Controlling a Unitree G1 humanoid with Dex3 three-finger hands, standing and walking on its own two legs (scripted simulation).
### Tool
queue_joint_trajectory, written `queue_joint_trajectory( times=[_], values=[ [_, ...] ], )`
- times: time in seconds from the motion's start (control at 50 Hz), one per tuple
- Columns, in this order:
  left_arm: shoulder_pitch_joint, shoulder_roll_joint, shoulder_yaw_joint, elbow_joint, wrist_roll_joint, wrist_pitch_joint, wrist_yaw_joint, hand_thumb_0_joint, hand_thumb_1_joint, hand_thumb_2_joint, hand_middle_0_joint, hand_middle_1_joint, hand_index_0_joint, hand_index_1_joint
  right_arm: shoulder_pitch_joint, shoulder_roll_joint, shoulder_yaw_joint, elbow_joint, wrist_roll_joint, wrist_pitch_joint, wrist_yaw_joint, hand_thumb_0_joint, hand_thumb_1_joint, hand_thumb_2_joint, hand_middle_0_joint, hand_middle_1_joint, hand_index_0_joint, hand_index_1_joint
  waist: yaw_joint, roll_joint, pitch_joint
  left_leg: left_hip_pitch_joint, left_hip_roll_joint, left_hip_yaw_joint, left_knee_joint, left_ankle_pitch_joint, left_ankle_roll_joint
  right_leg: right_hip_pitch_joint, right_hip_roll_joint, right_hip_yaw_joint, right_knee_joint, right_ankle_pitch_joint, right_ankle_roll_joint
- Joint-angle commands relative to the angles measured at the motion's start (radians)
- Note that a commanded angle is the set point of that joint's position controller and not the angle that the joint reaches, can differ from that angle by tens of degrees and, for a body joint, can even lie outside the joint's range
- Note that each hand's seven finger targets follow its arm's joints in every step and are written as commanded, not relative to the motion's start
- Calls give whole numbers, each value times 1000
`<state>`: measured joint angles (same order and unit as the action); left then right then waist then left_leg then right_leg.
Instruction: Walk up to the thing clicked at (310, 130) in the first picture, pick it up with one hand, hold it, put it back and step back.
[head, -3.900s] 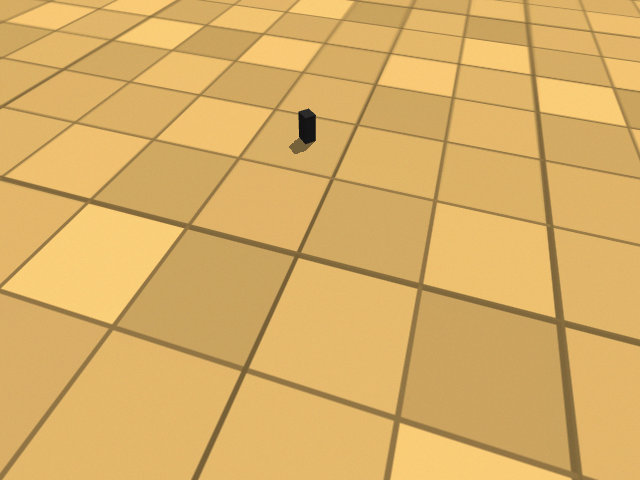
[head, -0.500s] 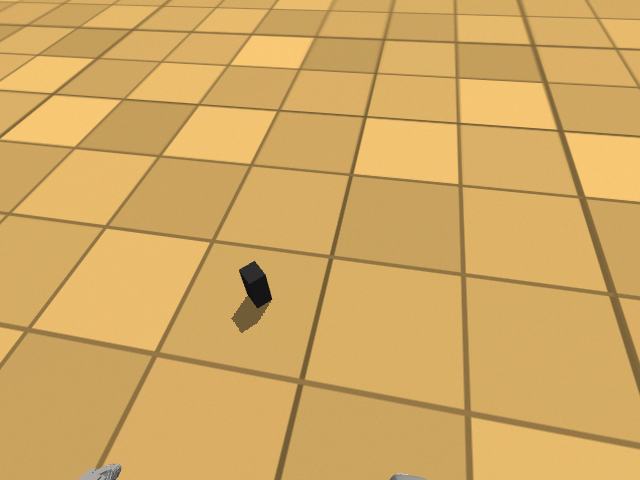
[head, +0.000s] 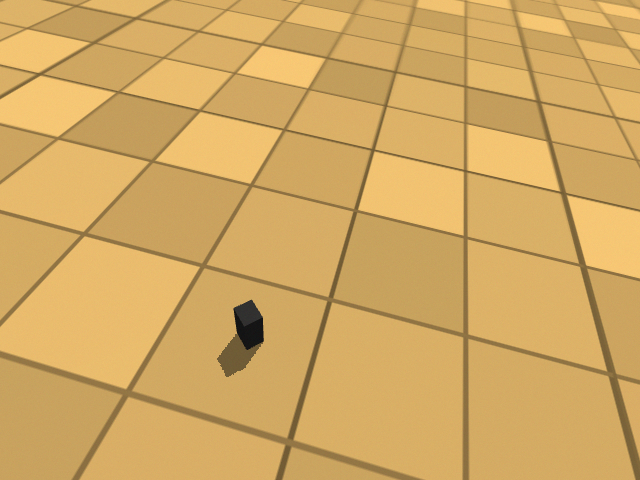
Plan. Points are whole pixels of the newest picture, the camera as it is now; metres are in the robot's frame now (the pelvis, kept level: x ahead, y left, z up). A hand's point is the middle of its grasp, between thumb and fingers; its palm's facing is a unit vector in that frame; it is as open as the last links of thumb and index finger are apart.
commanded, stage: walk up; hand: left
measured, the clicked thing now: (249, 325) +0.70 +0.18 -0.68
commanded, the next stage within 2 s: none
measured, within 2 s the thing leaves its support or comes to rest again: neither
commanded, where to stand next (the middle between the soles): +0.32 -0.02 m, yaw -1 degrees
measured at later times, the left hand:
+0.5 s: hand (159, 397) +0.26 +0.23 -0.12, palm faces -0.10 -0.91 -0.40, open 7.4 cm
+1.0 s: hand (161, 390) +0.29 +0.25 -0.16, palm faces -0.08 -0.95 -0.31, open 7.4 cm
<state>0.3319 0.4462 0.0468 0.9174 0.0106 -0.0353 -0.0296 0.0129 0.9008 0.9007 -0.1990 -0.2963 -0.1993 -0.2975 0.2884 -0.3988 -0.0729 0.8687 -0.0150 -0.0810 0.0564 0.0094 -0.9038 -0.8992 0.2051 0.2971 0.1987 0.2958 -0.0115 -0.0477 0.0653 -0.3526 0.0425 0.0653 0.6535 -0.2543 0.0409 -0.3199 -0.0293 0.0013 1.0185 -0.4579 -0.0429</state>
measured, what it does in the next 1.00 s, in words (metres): walks ahead: right foot, then left foot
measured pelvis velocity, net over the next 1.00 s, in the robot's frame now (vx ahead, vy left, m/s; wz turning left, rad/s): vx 0.22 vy -0.01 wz -0.04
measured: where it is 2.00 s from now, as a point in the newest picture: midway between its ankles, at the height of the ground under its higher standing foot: outside the picture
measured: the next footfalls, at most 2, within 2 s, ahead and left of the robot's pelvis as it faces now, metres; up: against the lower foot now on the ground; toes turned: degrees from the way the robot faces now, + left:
right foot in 0.42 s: +0.26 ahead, -0.13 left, +0.00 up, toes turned -6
left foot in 0.86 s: +0.34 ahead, +0.10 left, +0.00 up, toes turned -1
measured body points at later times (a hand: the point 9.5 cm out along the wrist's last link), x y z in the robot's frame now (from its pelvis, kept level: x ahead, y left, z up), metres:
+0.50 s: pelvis +0.14 -0.03 +0.00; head +0.17 -0.05 +0.45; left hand +0.27 +0.28 -0.09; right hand +0.15 -0.34 -0.13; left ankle +0.07 +0.09 -0.70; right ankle +0.22 -0.13 -0.72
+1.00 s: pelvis +0.22 -0.01 +0.00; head +0.24 +0.02 +0.45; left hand +0.29 +0.30 -0.14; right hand +0.27 -0.32 -0.10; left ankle +0.30 +0.10 -0.72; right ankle +0.22 -0.13 -0.70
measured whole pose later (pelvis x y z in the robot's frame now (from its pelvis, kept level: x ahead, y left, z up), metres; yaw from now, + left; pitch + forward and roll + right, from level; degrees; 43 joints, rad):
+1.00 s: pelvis +0.22 -0.01 +0.00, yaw -2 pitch -3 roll +0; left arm 0.24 0.41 0.02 0.92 0.01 0.01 -0.02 0.01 0.90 0.90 -0.20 -0.30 -0.20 -0.30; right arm 0.24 -0.35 -0.03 0.92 -0.03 -0.05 0.01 0.01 -0.90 -0.90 0.21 0.30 0.20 0.30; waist 0.00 -0.07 0.11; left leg -0.34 0.02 0.03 0.59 -0.20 0.03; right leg -0.35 -0.01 -0.02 0.86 -0.50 -0.03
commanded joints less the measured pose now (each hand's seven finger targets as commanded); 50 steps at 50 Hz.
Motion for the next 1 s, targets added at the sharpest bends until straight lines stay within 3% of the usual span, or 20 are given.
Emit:
queue_joint_trajectory(
  times=[0.0,0.02,0.12,0.24,0.36,0.4,0.42,0.44,0.46,0.48,0.52,0.56,0.64,0.74,0.82,0.84,0.86,0.88,0.9,0.98],
  values=[
    [43,198,48,-57,-23,-31,7,0,900,900,-200,-300,-200,-300,53,-253,-54,-61,14,-28,-34,0,-900,-900,200,300,200,300,5,170,17,215,226,-306,-390,107,74,-266,-50,117,70,120,-1],
    [60,186,47,-48,-24,-26,3,0,900,900,-200,-300,-200,-300,68,-250,-53,-54,16,-32,-35,0,-900,-900,200,300,200,300,8,194,9,212,204,-252,-383,195,48,-235,-46,107,41,157,9],
    [11,162,43,-65,-11,-10,-11,0,900,900,-200,-300,-200,-300,74,-249,-58,-76,13,-32,-41,0,-900,-900,200,300,200,300,-6,200,-2,273,209,-181,-421,171,133,-269,-51,64,-56,231,44],
    [-125,126,38,-108,-3,-15,-24,0,900,900,-200,-300,-200,-300,117,-257,-63,-71,10,-21,-42,0,-900,-900,200,300,200,300,-45,156,42,297,208,-135,-402,251,139,-264,-62,19,-265,275,36],
    [-99,114,45,-100,-1,-35,-23,0,900,900,-200,-300,-200,-300,68,-257,-59,-104,6,-4,-38,0,-900,-900,200,300,200,300,-4,128,-2,220,211,-116,-260,286,145,3,-28,-42,-472,286,6],
    [13,162,69,-63,4,-51,-10,0,900,900,-200,-300,-200,-300,89,-208,-37,-113,11,-1,-37,0,-900,-900,200,300,200,300,53,-5,-89,142,131,-53,-7,308,99,255,10,-40,-562,276,-20],
    [94,214,94,-53,10,-60,1,0,900,900,-200,-300,-200,-300,134,-156,-17,-119,14,-4,-35,0,-900,-900,200,300,200,300,84,-144,-159,30,66,-13,212,179,63,388,-111,136,-619,183,-56],
    [114,281,106,-78,7,-65,10,0,900,900,-200,-300,-200,-300,165,-120,0,-128,16,-2,-31,0,-900,-900,200,300,200,300,84,-274,-190,-188,-55,11,382,-250,13,511,-345,515,-694,102,-143],
    [89,296,104,-73,-6,-56,8,0,900,900,-200,-300,-200,-300,117,-231,-27,-102,8,12,-43,0,-900,-900,200,300,200,300,100,-186,-121,-246,-43,-55,456,-316,9,425,-405,649,-733,70,-234],
    [61,278,99,-86,-16,-50,9,0,900,900,-200,-300,-200,-300,93,-251,-35,-91,1,15,-49,0,-900,-900,200,300,200,300,87,-134,-55,-251,-7,-99,473,-312,4,328,-406,615,-752,70,-256],
    [11,216,80,-104,-23,-51,17,0,900,900,-200,-300,-200,-300,104,-230,-33,-56,18,18,-41,0,-900,-900,200,300,200,300,53,-54,0,-213,13,-158,447,-191,-2,247,-290,371,-747,220,-165],
    [-23,201,71,-113,-18,-57,18,0,900,900,-200,-300,-200,-300,133,-199,-26,-38,14,27,-30,0,-900,-900,200,300,200,300,20,-82,-3,-152,12,-123,387,-113,-11,176,-217,235,-739,334,-132],
    [-86,186,67,-150,-2,-51,13,0,900,900,-200,-300,-200,-300,128,-183,-30,-23,3,34,-24,0,-900,-900,200,300,200,300,4,-111,25,-107,21,-70,264,-35,-49,50,-182,104,-778,267,-165],
    [-79,170,53,-140,8,-23,19,0,900,900,-200,-300,-200,-300,27,-150,-20,-12,-2,30,-43,0,-900,-900,200,300,200,300,38,-104,0,49,22,-44,51,56,-67,-28,-189,60,-663,413,-159],
    [-138,149,32,-135,-12,7,23,0,900,900,-200,-300,-200,-300,67,-171,-25,28,-6,15,-64,0,-900,-900,200,300,200,300,-13,4,-75,256,-9,-49,-133,144,-24,-100,-179,68,-463,374,-105],
    [-114,115,19,-125,-18,14,24,0,900,900,-200,-300,-200,-300,66,-199,-27,28,-11,8,-71,0,-900,-900,200,300,200,300,-14,99,-73,263,64,-139,-244,114,-5,-118,-133,43,-399,279,-63],
    [-68,75,8,-130,-22,14,19,0,900,900,-200,-300,-200,-300,78,-265,-41,15,-23,-3,-70,0,-900,-900,200,300,200,300,2,270,-94,268,231,-426,-351,-24,55,-177,-1,-33,-259,23,-7],
    [-26,103,13,-100,-20,24,23,0,900,900,-200,-300,-200,-300,35,-304,-42,-2,-13,-5,-68,0,-900,-900,200,300,200,300,17,222,-63,212,301,-522,-400,-177,134,-186,34,-2,-169,-96,1],
    [-17,162,32,-66,-11,27,30,0,900,900,-200,-300,-200,-300,12,-335,-56,3,-5,3,-65,0,-900,-900,200,300,200,300,6,260,-58,193,346,-591,-413,-315,203,-180,-7,16,-92,-132,1],
    [-23,166,43,-21,-1,24,18,0,900,900,-200,-300,-200,-300,-50,-264,-32,-17,-12,9,-64,0,-900,-900,200,300,200,300,16,259,-31,103,211,-357,-395,-238,146,-116,-30,37,-144,-24,16]
  ],
)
